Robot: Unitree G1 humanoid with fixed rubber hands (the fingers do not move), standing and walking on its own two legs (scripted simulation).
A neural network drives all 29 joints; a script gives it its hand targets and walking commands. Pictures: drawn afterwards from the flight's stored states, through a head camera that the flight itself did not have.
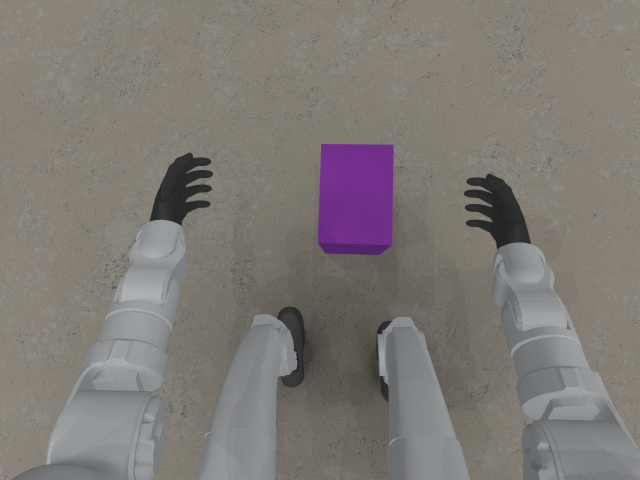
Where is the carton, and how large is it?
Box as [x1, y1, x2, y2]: [318, 144, 393, 254]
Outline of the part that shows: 321,144 318,243 323,250 328,253 379,254 391,245 393,145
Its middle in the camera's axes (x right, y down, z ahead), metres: +0.08 -0.08 +0.91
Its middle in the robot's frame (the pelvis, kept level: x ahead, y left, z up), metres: +0.48 -0.03 -0.53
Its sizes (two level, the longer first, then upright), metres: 0.203 0.146 0.287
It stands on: the floor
